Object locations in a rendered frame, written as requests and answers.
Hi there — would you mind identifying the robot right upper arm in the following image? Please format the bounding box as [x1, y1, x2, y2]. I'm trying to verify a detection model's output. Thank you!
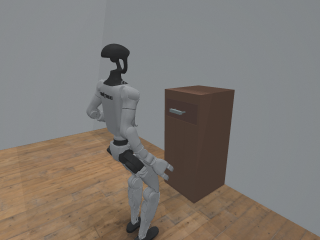
[120, 85, 140, 139]

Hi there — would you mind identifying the robot right hand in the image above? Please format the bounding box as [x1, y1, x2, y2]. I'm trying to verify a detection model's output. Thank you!
[151, 158, 174, 180]

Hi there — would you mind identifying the handle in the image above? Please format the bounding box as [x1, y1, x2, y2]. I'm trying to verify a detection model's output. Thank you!
[169, 108, 185, 115]

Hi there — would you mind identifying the cabinet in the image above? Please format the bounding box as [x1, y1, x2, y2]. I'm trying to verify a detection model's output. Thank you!
[164, 85, 235, 203]

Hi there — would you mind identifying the right robot forearm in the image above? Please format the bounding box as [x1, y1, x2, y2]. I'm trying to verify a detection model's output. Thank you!
[126, 127, 157, 167]

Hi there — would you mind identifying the drawer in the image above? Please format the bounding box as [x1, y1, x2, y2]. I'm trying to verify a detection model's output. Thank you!
[166, 98, 198, 125]

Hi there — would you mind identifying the left robot foot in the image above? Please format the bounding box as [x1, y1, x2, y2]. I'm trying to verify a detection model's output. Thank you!
[126, 216, 141, 233]

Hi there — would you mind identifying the robot head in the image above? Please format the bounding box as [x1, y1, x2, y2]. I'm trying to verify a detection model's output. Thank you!
[101, 43, 130, 86]

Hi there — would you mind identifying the left robot forearm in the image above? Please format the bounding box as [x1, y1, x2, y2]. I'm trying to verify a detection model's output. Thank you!
[96, 109, 105, 122]

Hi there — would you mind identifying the robot left upper arm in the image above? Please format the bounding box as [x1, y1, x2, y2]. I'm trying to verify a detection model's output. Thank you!
[86, 79, 106, 119]

